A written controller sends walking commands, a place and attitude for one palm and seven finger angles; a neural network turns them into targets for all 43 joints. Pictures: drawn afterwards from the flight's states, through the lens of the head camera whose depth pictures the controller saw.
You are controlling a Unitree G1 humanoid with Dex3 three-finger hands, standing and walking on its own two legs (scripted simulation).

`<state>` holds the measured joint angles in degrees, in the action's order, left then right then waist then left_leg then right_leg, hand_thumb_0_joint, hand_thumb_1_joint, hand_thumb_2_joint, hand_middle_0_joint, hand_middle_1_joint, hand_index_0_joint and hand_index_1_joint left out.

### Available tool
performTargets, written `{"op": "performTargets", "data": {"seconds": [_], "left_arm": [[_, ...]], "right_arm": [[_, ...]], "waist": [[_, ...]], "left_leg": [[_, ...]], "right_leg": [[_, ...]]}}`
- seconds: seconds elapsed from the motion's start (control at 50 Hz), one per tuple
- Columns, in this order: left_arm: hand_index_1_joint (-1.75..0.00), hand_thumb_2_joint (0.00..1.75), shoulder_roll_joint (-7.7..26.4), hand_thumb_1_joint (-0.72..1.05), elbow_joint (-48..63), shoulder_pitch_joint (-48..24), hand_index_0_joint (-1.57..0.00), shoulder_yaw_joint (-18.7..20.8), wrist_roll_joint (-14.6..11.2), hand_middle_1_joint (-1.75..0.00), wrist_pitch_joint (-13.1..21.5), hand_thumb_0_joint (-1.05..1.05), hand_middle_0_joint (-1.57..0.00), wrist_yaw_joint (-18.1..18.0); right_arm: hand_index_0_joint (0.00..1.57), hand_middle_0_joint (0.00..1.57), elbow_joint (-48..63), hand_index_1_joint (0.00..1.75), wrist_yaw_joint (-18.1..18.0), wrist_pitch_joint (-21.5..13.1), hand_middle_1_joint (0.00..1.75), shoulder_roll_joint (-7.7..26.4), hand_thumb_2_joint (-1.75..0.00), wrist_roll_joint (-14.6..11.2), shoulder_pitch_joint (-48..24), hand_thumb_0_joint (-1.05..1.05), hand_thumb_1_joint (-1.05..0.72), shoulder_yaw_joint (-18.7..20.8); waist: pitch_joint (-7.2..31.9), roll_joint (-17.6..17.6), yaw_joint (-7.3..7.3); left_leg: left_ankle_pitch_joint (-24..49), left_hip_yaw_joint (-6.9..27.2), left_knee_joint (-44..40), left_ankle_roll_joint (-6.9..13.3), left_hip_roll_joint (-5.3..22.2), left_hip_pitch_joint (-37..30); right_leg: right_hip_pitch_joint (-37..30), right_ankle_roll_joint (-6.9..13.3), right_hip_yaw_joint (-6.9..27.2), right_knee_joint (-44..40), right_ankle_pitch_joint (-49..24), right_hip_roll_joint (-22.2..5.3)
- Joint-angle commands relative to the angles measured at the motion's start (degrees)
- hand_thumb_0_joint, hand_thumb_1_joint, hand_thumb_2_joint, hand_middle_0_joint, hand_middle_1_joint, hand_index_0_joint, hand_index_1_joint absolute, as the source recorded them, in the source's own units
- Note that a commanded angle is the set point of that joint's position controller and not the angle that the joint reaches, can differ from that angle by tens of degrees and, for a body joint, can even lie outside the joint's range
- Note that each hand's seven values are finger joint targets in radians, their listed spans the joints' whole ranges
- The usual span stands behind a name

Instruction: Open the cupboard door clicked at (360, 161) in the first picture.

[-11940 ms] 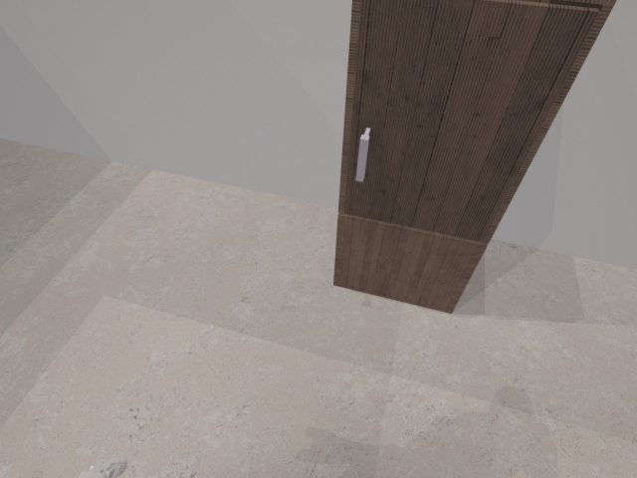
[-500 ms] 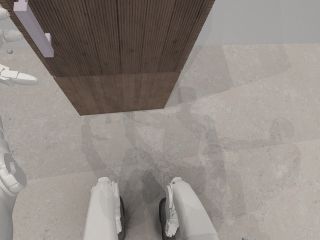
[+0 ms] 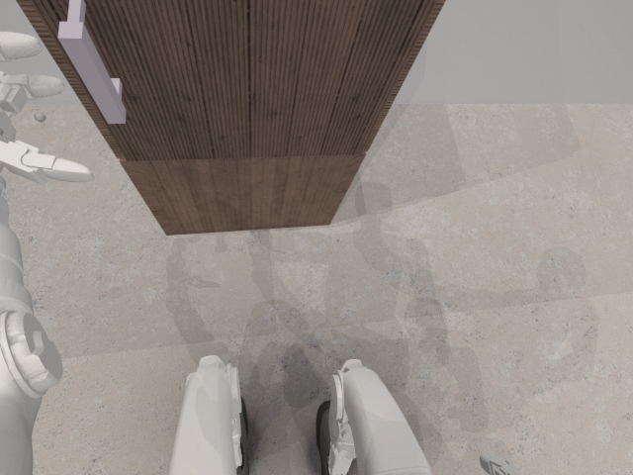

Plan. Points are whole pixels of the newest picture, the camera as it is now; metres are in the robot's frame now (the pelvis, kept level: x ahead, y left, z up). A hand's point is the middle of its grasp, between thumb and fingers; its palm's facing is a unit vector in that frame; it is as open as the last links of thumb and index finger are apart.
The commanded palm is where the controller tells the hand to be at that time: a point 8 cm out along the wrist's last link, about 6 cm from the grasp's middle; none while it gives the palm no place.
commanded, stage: slide the fingers in behind the handle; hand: left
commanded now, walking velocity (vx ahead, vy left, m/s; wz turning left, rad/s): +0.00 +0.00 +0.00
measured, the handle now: (98, 65) +0.56 +0.23 +0.05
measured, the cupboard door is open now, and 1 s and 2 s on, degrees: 0 0 0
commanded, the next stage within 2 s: close the thumb around the handle in 1.70 s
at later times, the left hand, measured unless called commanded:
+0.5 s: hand (75, 113) +0.50 +0.25 +0.04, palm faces +0.10 -0.99 -0.03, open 14.0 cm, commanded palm +0.48 +0.27 +0.04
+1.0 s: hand (105, 114) +0.50 +0.22 +0.04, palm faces +0.10 -0.99 -0.02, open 14.0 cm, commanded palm +0.48 +0.25 +0.04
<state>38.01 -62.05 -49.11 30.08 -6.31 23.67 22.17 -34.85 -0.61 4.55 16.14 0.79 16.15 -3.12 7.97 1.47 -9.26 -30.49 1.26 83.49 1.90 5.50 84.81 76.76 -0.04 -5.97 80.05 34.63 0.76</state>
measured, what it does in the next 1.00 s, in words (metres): stands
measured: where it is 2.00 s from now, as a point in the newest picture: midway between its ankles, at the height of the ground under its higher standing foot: (284, 460)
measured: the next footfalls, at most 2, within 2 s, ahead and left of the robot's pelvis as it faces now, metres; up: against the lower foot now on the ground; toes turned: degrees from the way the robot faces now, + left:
none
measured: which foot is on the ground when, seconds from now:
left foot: down 0.00-1.00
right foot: down 0.00-1.00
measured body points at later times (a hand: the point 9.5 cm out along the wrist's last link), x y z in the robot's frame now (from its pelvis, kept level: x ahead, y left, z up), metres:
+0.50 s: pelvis +0.00 +0.00 +0.00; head +0.18 +0.04 +0.42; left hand +0.49 +0.30 +0.05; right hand +0.04 -0.27 -0.11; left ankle +0.06 +0.10 -0.58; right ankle +0.02 -0.13 -0.58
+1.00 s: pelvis +0.00 -0.01 +0.01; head +0.17 +0.03 +0.42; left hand +0.49 +0.27 +0.05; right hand +0.05 -0.28 -0.10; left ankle +0.06 +0.10 -0.58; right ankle +0.02 -0.13 -0.58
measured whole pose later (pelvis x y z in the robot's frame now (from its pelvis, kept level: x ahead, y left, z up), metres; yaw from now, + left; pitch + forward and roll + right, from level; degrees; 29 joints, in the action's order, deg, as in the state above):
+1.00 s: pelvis +0.00 -0.01 +0.01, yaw +1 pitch +30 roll -5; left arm 29.3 -62.4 -48.3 24.5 -5.4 27.3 13.3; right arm -35.8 0.6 4.9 14.8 1.4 16.5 -2.2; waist 8.9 2.1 -9.4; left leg -29.9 0.9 81.5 1.1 5.3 81.7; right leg 74.4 0.6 -5.5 79.1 34.5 0.7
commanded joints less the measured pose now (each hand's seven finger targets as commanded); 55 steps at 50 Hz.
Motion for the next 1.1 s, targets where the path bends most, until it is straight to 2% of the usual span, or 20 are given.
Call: {"op": "performTargets", "data": {"seconds": [0.0, 0.02, 0.08, 0.16, 0.2, 0.24, 0.32, 0.36, 0.44, 0.48, 0.54, 0.56, 0.6, 0.64, 0.72, 0.9, 0.94, 0.98, 1.06, 1.08], "left_arm": [[-1.2, 0.3, 14.8, -0.5, 13.4, -22.0, -0.3, 0.6, -1.1, -1.2, 3.9, 0.0, -0.3, -0.4], [-1.2, 0.3, 13.9, -0.5, 12.8, -22.5, -0.3, 0.0, -1.1, -1.2, 3.4, 0.0, -0.3, -0.5], [-1.2, 0.3, 15.0, -0.5, 11.6, -22.2, -0.3, 0.6, -0.6, -1.2, 3.0, 0.0, -0.3, -1.1], [-1.2, 0.3, 14.1, -0.5, 14.4, -20.5, -0.3, 0.8, -0.8, -1.2, 4.2, 0.0, -0.3, -2.1], [-1.2, 0.3, 11.8, -0.5, 12.4, -19.7, -0.3, -0.6, -1.0, -1.2, 4.0, 0.0, -0.3, -2.3], [-1.2, 0.3, 11.6, -0.5, 10.7, -20.5, -0.3, -0.8, -0.8, -1.2, 3.9, 0.0, -0.3, -2.9], [-1.2, 0.3, 11.9, -0.5, 11.0, -21.9, -0.3, -0.9, -0.3, -1.2, 4.3, 0.0, -0.3, -4.1], [-1.2, 0.3, 11.6, -0.5, 13.5, -22.6, -0.3, -0.9, 0.0, -1.2, 5.5, 0.0, -0.3, -4.6], [-1.2, 0.3, 9.3, -0.5, 12.8, -22.1, -0.3, -2.1, -0.2, -1.2, 5.9, 0.0, -0.3, -4.9], [-1.2, 0.3, 9.7, -0.5, 11.9, -20.9, -0.3, -1.6, -0.2, -1.2, 5.5, 0.0, -0.3, -5.1], [-1.2, 0.3, 10.1, -0.5, 11.6, -22.2, -0.3, -1.5, -0.2, -1.2, 5.3, 0.0, -0.3, -5.7], [-1.2, 0.3, 10.2, -0.5, 12.7, -22.3, -0.3, -1.5, -0.1, -1.2, 5.5, 0.0, -0.3, -5.8], [-1.2, 0.3, 11.1, -0.5, 13.8, -20.8, -0.3, -0.3, -0.1, -1.2, 6.0, 0.0, -0.3, -6.3], [-1.2, 0.3, 7.1, -0.5, 13.8, -21.0, -0.3, -3.0, -0.4, -1.2, 6.4, 0.0, -0.3, -6.4], [-1.2, 0.3, 6.6, -0.5, 12.7, -19.5, -0.3, -3.1, -0.3, -1.2, 6.1, 0.0, -0.3, -7.1], [-1.2, 0.3, 5.2, -0.5, 11.7, -22.1, -0.3, -4.1, 0.4, -1.2, 7.6, 0.0, -0.3, -8.9], [-1.2, 0.3, 2.8, -0.5, 11.6, -22.3, -0.3, -5.9, 0.4, -1.2, 7.8, 0.0, -0.3, -9.0], [-1.2, 0.3, 4.3, -0.5, 13.0, -21.9, -0.3, -4.5, 0.3, -1.2, 8.0, 0.0, -0.3, -9.3], [-1.2, 0.3, 1.8, -0.5, 11.5, -19.4, -0.3, -5.6, 0.3, -1.2, 7.6, 0.0, -0.3, -9.9], [-1.2, 0.3, 2.6, -0.5, 12.1, -20.8, -0.3, -5.3, 0.3, -1.2, 7.6, 0.0, -0.3, -10.2]], "right_arm": [[0.2, 0.2, 1.3, 0.3, -1.1, -0.5, 0.3, 11.8, -0.9, 0.3, 10.9, 0.0, -0.9, 4.7], [0.2, 0.2, 1.2, 0.3, -1.1, -0.5, 0.3, 11.7, -0.9, 0.2, 10.9, 0.0, -0.9, 4.6], [0.2, 0.2, 1.3, 0.3, -1.2, -0.4, 0.3, 11.7, -0.9, 0.2, 10.8, 0.0, -0.9, 4.4], [0.2, 0.2, 1.8, 0.3, -0.9, -0.5, 0.3, 11.3, -0.9, 0.4, 10.7, 0.0, -0.9, 4.5], [0.2, 0.2, 1.6, 0.3, -0.7, -0.5, 0.3, 11.0, -0.9, 0.3, 10.3, 0.0, -0.9, 4.4], [0.2, 0.2, 1.5, 0.3, -0.8, -0.5, 0.3, 11.1, -0.9, 0.3, 10.5, 0.0, -0.9, 4.3], [0.2, 0.2, 1.7, 0.3, -0.8, -0.6, 0.3, 10.9, -0.9, 0.4, 10.6, 0.0, -0.9, 4.3], [0.2, 0.2, 1.6, 0.3, -0.7, -0.6, 0.3, 10.9, -0.9, 0.6, 10.7, 0.0, -0.9, 4.5], [0.2, 0.2, 1.2, 0.3, -0.4, -0.6, 0.3, 10.5, -0.9, 0.6, 10.8, 0.0, -0.9, 4.7], [0.2, 0.2, 1.2, 0.3, -0.4, -0.4, 0.3, 10.6, -0.9, 0.5, 10.8, 0.0, -0.9, 4.8], [0.2, 0.2, 1.1, 0.3, -0.6, -0.4, 0.3, 10.4, -0.9, 0.5, 10.8, 0.0, -0.9, 4.5], [0.2, 0.2, 1.3, 0.3, -0.6, -0.4, 0.3, 10.5, -0.9, 0.6, 10.7, 0.0, -0.9, 4.5], [0.2, 0.2, 1.5, 0.3, -0.5, -0.4, 0.3, 10.3, -0.9, 0.6, 10.5, 0.0, -0.9, 4.7], [0.2, 0.2, 1.3, 0.3, -0.2, -0.6, 0.3, 9.9, -0.9, 0.6, 10.6, 0.0, -0.9, 4.8], [0.2, 0.2, 1.3, 0.3, -0.1, -0.3, 0.3, 10.0, -0.9, 0.5, 10.4, 0.0, -0.9, 5.0], [0.2, 0.2, 0.9, 0.3, 0.0, -0.4, 0.3, 9.6, -0.9, 0.8, 10.3, 0.0, -0.9, 5.0], [0.2, 0.2, 1.0, 0.3, 0.2, -0.5, 0.3, 9.4, -0.9, 0.9, 10.4, 0.0, -0.9, 5.0], [0.2, 0.2, 1.1, 0.3, 0.3, -0.3, 0.3, 9.7, -0.9, 1.0, 10.4, 0.0, -0.9, 5.1], [0.2, 0.2, 1.5, 0.3, 0.6, 0.1, 0.3, 9.3, -0.9, 0.9, 10.3, 0.0, -0.9, 5.2], [0.2, 0.2, 1.3, 0.3, 0.6, 0.3, 0.3, 9.5, -0.9, 0.9, 10.1, 0.0, -0.9, 5.1]], "waist": [[34.9, 14.7, -0.09], [34.1, 13.0, -0.75], [32.9, 12.7, -0.41], [35.7, 14.0, 0.54], [32.4, 12.4, -0.09], [30.4, 10.6, -0.65], [31.0, 10.2, -0.74], [34.1, 12.5, -0.21], [32.9, 11.3, -0.77], [33.1, 10.8, -0.37], [31.8, 10.0, -0.83], [33.2, 11.6, -0.34], [34.9, 11.7, 0.56], [33.4, 12.1, -0.28], [32.5, 8.9, -0.25], [31.1, 8.9, -1.04], [31.0, 10.4, -1.34], [34.1, 10.7, -0.51], [32.9, 9.3, -0.27], [32.2, 9.2, -0.61]], "left_leg": [[22.8, 6.6, -9.0, -0.6, -1.3, -42.3], [21.7, 6.5, -8.8, -0.3, -1.3, -41.0], [20.7, 6.3, -9.1, -0.3, -1.4, -39.8], [23.6, 6.2, -9.5, -0.5, -1.4, -42.1], [20.8, 5.9, -9.8, -0.5, -1.5, -40.0], [18.8, 5.8, -9.7, -0.2, -1.6, -37.4], [18.0, 4.9, -9.5, 0.0, -1.8, -35.5], [20.0, 5.4, -9.5, -0.3, -1.8, -38.6], [20.1, 5.2, -9.4, -0.2, -1.8, -38.1], [19.4, 4.9, -9.4, -0.2, -1.9, -37.2], [18.0, 4.5, -9.4, 0.1, -1.9, -35.5], [19.1, 4.4, -9.4, -0.1, -2.0, -36.5], [20.1, 4.3, -9.4, -0.2, -2.0, -37.2], [20.6, 4.7, -9.9, -0.3, -2.0, -38.8], [18.5, 4.2, -10.1, -0.2, -2.2, -36.1], [17.4, 3.6, -9.5, -0.1, -2.3, -34.9], [18.4, 3.9, -9.7, -0.1, -2.4, -36.4], [20.3, 3.8, -9.4, -0.3, -2.4, -37.6], [20.0, 3.7, -10.0, -0.4, -2.6, -37.0], [19.3, 3.7, -10.0, -0.4, -2.5, -36.4]], "right_leg": [[-2.4, 1.7, 1.6, -9.6, -15.0, 1.8], [-2.8, 1.6, 1.7, -9.9, -14.9, 1.9], [-2.8, 1.6, 1.7, -9.9, -14.2, 1.8], [-4.4, 1.8, 1.8, -10.0, -15.8, 1.9], [-4.0, 1.6, 1.8, -10.6, -14.4, 1.9], [-4.3, 1.6, 1.9, -10.5, -13.6, 1.9], [-6.0, 1.4, 2.4, -10.8, -13.7, 1.9], [-5.2, 1.7, 2.2, -10.1, -14.3, 1.9], [-5.8, 1.6, 2.4, -10.6, -14.9, 1.9], [-6.7, 1.5, 2.6, -10.9, -14.8, 2.0], [-7.2, 1.4, 2.8, -11.0, -14.2, 2.0], [-7.4, 1.5, 2.8, -10.8, -14.8, 1.9], [-8.6, 1.6, 3.0, -10.7, -15.5, 2.0], [-7.1, 1.6, 2.7, -11.0, -15.5, 2.0], [-9.1, 1.4, 2.9, -11.7, -15.0, 1.9], [-8.6, 1.3, 3.3, -11.7, -14.6, 2.0], [-7.4, 1.5, 3.1, -11.5, -15.1, 2.0], [-8.6, 1.5, 3.1, -11.2, -16.5, 1.9], [-9.2, 1.5, 2.9, -11.5, -16.6, 2.0], [-9.2, 1.4, 3.0, -11.6, -16.3, 1.9]]}}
